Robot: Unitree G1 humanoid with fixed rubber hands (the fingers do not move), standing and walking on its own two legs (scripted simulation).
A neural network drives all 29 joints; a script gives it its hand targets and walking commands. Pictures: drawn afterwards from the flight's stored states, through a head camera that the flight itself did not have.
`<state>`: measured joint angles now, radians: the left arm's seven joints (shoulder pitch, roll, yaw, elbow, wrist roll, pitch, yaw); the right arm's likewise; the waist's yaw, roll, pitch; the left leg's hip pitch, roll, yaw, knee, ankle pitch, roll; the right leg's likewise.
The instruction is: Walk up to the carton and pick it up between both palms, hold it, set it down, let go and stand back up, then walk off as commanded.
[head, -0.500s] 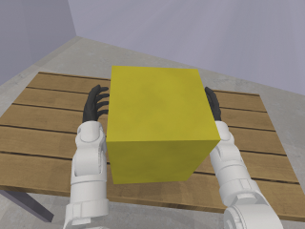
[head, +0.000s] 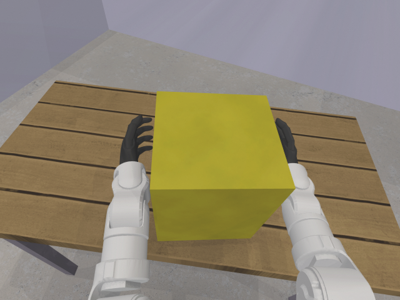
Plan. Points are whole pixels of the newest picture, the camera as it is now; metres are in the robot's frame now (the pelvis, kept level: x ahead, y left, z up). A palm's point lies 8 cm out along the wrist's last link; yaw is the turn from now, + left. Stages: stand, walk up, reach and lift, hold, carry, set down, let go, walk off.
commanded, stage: set down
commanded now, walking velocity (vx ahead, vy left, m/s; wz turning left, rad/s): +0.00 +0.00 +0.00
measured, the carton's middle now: (208, 172) +0.37 +0.02 +0.04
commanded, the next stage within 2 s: none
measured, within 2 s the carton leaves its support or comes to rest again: rests again in 1.98 s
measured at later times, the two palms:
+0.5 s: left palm (137, 164) +0.36 +0.16 +0.07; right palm (282, 158) +0.42 -0.14 +0.06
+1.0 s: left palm (138, 170) +0.35 +0.16 +0.06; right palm (285, 161) +0.41 -0.14 +0.06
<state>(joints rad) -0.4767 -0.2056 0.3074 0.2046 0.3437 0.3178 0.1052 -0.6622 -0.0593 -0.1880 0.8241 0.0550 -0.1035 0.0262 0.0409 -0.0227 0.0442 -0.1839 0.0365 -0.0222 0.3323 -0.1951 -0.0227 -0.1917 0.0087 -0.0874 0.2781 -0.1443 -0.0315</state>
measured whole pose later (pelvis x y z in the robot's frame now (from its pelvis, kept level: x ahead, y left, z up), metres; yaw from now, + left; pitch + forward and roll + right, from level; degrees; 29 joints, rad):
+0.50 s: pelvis +0.01 -0.01 +0.00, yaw +0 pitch +6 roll +0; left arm -0.43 -0.19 0.31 0.31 0.34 0.16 0.13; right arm -0.66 -0.06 -0.18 0.88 0.04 -0.19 0.04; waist 0.06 -0.02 0.02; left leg -0.22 0.04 -0.01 0.33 -0.16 -0.02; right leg -0.22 0.01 -0.09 0.26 -0.14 -0.04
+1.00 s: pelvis +0.00 -0.01 +0.00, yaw +0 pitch +5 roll +0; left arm -0.45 -0.19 0.35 0.46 0.34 0.02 0.12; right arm -0.66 -0.06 -0.20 0.94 0.00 -0.24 0.02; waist 0.06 -0.02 0.01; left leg -0.22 0.04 0.01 0.33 -0.16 -0.02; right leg -0.23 0.01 -0.09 0.28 -0.14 -0.04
